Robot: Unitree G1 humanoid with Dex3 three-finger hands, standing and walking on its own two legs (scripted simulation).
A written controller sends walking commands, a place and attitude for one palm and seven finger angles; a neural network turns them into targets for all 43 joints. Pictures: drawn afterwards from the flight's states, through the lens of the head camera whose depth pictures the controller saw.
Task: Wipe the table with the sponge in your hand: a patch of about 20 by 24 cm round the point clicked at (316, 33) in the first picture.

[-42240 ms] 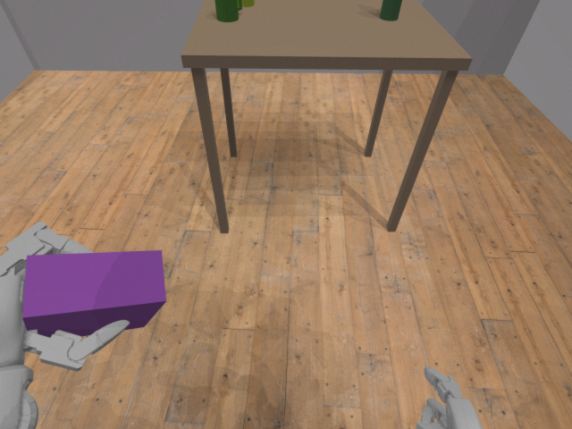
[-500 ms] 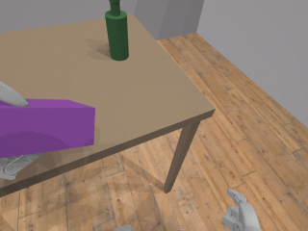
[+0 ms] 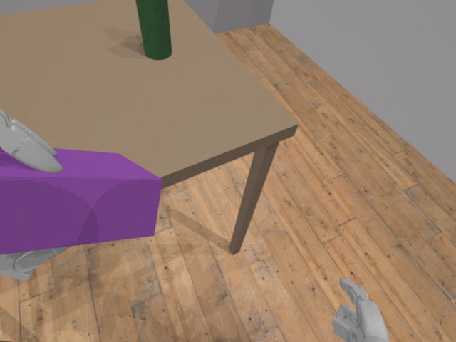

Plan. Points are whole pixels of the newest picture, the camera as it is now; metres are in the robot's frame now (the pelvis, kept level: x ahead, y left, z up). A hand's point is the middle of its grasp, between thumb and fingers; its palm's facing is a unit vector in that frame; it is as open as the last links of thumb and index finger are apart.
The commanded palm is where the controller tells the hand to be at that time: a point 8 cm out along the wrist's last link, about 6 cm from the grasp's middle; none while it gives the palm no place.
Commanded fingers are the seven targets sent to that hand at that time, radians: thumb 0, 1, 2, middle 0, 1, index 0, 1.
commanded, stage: step back with the hand held close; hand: left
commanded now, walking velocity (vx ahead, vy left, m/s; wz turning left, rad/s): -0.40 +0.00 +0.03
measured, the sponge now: (95, 189) +0.25 +0.15 +0.22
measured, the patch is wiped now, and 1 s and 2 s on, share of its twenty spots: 1.00 1.00 1.00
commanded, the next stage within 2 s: stop stepping back and stand still in 0.26 s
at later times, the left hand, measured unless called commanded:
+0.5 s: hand out of the picture +0.06 +0.13 +0.28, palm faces +0.37 -0.78 -0.50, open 9.7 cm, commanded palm +0.01 +0.21 +0.29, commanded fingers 0.00 0.10 1.30 -1.20 -1.60 -1.20 -1.60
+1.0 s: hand out of the picture -0.06 +0.16 +0.27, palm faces +0.64 -0.68 -0.36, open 9.7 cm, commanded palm -0.14 +0.19 +0.29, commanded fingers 0.00 0.10 1.30 -1.20 -1.60 -1.20 -1.60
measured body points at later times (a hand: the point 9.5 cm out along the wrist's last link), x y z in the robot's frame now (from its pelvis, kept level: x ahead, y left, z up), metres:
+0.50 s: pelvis -0.16 -0.06 +0.01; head -0.14 -0.08 +0.46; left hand +0.04 +0.17 +0.30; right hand +0.01 -0.30 -0.08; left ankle -0.14 +0.09 -0.67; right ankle -0.12 -0.13 -0.73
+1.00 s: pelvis -0.26 -0.11 -0.02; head -0.27 -0.14 +0.43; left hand -0.10 +0.19 +0.29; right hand -0.10 -0.31 -0.14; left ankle -0.32 +0.06 -0.68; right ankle -0.19 -0.21 -0.73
